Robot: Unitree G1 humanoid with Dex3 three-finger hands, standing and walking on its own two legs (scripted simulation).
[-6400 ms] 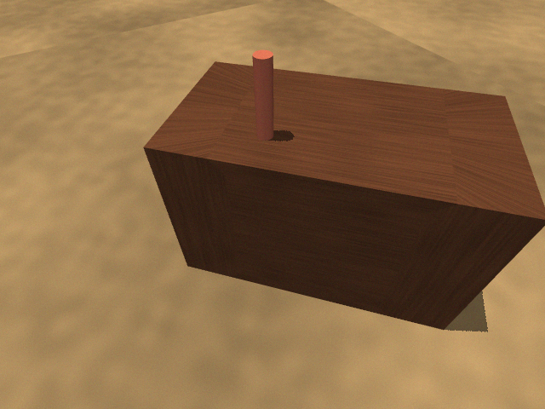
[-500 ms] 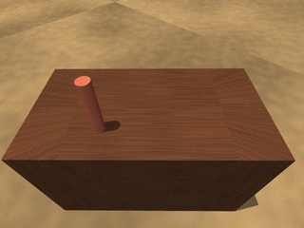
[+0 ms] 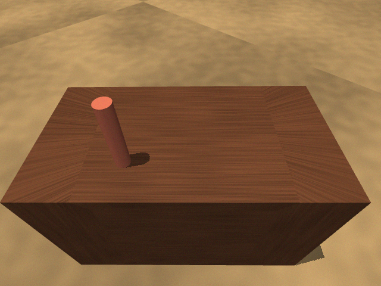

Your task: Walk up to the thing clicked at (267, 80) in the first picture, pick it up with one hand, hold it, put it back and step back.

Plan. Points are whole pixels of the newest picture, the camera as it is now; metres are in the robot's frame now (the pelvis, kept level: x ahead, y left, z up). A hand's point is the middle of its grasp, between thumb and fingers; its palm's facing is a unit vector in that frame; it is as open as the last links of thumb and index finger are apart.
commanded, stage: stand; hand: left
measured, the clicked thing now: (114, 136) +0.52 +0.23 -0.01
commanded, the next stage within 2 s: rise first in 0.18 s
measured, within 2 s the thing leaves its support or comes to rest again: neither
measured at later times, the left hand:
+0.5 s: hand out of the picture +0.17 +0.24 -0.13, palm faces +0.15 -0.94 -0.32, open 10.4 cm
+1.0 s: hand (74, 267) +0.19 +0.26 -0.06, palm faces +0.26 -0.90 -0.35, open 17.2 cm
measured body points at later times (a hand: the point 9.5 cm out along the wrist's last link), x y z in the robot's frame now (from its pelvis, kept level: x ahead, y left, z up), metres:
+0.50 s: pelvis -0.01 +0.00 -0.01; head +0.04 +0.00 +0.44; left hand +0.16 +0.29 -0.11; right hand +0.16 -0.29 -0.12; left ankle +0.02 +0.14 -0.75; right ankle -0.02 -0.14 -0.75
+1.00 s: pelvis +0.01 +0.00 -0.01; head +0.02 -0.01 +0.44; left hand +0.18 +0.30 -0.03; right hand +0.18 -0.26 -0.09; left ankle +0.01 +0.14 -0.75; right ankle -0.02 -0.14 -0.75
